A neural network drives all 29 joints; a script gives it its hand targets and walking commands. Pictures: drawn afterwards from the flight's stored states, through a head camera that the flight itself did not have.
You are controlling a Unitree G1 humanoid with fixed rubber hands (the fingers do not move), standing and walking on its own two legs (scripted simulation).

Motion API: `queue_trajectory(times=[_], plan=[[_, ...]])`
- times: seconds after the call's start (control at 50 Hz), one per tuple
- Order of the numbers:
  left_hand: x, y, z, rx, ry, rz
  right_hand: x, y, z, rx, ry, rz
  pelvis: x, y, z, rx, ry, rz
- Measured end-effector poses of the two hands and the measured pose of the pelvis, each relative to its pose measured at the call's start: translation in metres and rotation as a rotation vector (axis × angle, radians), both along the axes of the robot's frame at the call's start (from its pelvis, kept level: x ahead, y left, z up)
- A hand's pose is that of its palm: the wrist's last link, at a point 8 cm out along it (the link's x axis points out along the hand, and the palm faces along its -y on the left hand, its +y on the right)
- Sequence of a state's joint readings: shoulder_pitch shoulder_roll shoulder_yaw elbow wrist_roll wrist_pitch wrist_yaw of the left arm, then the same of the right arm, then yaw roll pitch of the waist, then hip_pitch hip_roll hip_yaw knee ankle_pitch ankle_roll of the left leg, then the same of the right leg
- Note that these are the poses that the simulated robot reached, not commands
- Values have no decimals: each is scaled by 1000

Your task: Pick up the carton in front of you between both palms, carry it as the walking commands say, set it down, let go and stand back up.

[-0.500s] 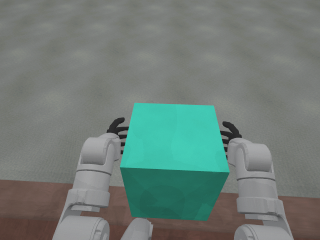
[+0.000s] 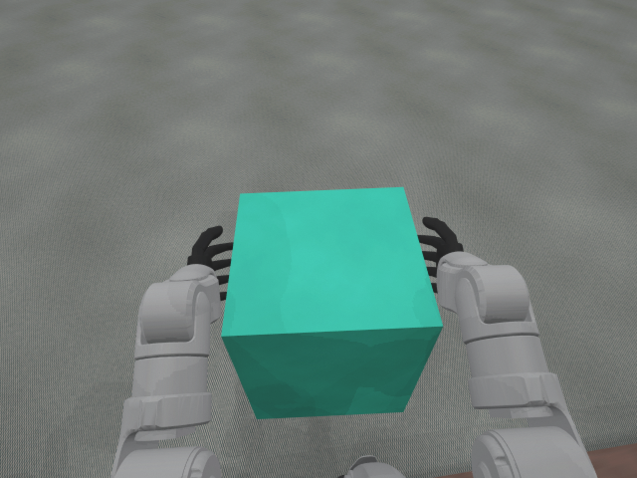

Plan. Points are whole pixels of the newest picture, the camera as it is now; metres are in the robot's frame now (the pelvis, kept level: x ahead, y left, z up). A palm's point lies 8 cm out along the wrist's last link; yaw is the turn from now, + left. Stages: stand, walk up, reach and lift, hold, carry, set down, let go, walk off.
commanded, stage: carry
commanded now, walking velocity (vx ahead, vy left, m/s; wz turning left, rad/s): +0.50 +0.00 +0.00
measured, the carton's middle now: (326, 309) +0.35 -0.03 +0.02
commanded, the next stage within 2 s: none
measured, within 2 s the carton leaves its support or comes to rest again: neither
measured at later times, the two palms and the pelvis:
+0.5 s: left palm (216, 181) +0.79 +0.17 -0.11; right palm (344, 179) +0.79 -0.13 -0.11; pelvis +0.43 +0.01 -0.22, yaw -1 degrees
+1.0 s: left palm (238, 111) +1.12 +0.14 -0.12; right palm (339, 106) +1.14 -0.16 -0.12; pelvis +0.79 -0.02 -0.20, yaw +1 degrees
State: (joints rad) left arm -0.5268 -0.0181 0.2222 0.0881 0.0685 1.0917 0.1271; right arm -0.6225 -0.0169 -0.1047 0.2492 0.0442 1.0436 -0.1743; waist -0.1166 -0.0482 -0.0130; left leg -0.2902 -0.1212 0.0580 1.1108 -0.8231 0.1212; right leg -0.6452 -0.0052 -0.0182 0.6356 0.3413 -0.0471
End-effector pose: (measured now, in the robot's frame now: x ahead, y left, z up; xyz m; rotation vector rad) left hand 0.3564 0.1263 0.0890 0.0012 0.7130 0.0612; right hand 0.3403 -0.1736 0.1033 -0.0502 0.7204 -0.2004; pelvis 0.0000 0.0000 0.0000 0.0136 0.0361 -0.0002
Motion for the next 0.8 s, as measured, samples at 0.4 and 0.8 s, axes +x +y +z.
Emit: queue_trajectory(times=[0.4, 0.8], plan=[[321, 46, -154, 74, 30, 117, 352, 45, -182, 94, 26, 99, 335, -3, -154, -49, 19, -26], [645, -8, -253, -16, 35, -14, 633, -6, -263, 91, 24, -95, 646, 7, -216, -15, 70, -26]])
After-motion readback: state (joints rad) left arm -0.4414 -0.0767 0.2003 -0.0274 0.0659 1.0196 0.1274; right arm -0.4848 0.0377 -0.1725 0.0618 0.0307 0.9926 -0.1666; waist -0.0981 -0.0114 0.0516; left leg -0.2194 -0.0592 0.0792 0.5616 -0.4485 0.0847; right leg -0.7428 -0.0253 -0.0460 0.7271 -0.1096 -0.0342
